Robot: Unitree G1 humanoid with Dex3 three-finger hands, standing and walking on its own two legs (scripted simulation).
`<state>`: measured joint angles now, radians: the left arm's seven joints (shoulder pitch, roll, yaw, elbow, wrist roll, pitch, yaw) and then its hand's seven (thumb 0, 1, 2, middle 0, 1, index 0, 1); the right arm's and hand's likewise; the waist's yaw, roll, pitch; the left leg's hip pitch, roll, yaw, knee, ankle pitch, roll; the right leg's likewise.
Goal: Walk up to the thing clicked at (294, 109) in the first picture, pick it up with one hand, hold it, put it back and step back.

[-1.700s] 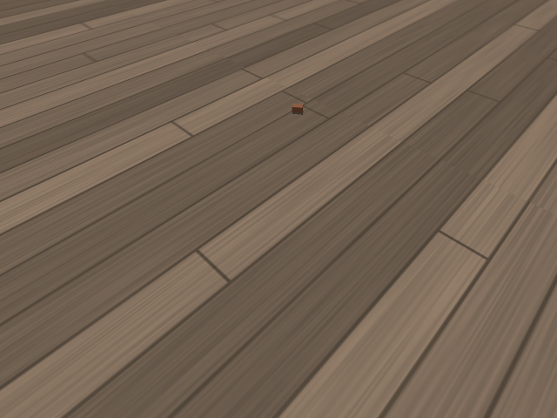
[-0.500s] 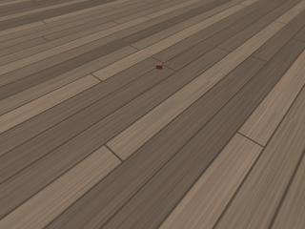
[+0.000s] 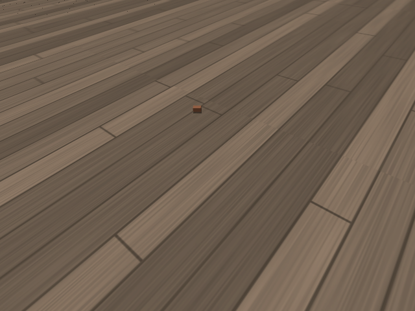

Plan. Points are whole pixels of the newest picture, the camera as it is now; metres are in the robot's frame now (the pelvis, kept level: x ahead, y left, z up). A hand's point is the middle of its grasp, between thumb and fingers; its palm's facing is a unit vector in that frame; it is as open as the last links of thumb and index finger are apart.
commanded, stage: walk up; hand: left
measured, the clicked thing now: (197, 108) +1.93 +0.28 -0.76
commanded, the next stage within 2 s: none
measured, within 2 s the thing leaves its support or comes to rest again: neither
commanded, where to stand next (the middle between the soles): +1.54 +0.04 m, yaw -2 degrees
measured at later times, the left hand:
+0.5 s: hand (115, 223) +0.40 +0.31 -0.14, palm faces -0.07 -0.93 -0.35, open 7.4 cm
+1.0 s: hand (151, 168) +0.61 +0.25 -0.13, palm faces +0.00 -0.92 -0.39, open 7.4 cm
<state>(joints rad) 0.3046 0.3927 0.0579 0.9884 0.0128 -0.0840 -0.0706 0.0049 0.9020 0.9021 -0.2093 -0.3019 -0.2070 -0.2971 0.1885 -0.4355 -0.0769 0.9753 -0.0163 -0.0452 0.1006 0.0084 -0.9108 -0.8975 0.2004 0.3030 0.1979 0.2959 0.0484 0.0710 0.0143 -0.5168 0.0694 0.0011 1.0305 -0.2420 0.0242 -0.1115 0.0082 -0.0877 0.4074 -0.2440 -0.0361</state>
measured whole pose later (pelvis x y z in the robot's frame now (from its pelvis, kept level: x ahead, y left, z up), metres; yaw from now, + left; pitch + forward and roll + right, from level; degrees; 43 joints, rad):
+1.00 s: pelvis +0.58 -0.03 +0.00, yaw -1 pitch -2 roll -1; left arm 0.34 0.39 0.05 0.93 0.01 -0.10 -0.06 0.01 0.90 0.90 -0.21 -0.30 -0.21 -0.30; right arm 0.21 -0.44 -0.07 0.88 -0.02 -0.04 0.09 0.01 -0.91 -0.90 0.20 0.30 0.20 0.30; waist 0.05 0.07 0.06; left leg -0.56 0.08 -0.05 0.86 -0.18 0.00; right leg -0.10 0.00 -0.11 0.39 -0.25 -0.03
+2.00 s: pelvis +1.04 +0.00 +0.00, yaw +1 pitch -3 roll -1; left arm 0.33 0.41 0.05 0.88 0.02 -0.09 -0.05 0.01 0.90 0.90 -0.21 -0.30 -0.21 -0.30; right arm 0.25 -0.43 -0.07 0.89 -0.03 -0.03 0.09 0.01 -0.91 -0.90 0.20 0.30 0.20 0.30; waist 0.04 0.05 0.07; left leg -0.49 0.10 -0.01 0.72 -0.21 0.00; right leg -0.13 -0.02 -0.10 0.45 -0.27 -0.02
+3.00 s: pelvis +1.36 +0.06 -0.01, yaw -1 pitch -3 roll -2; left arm 0.34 0.43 0.05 0.86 0.02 -0.06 -0.05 0.01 0.90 0.90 -0.21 -0.30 -0.21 -0.30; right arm 0.29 -0.43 -0.08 0.88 -0.03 -0.04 0.08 0.00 -0.91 -0.90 0.20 0.30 0.20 0.30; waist 0.03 0.02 0.06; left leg -0.40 0.09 0.03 0.64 -0.22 0.00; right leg -0.19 -0.04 -0.06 0.57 -0.33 -0.01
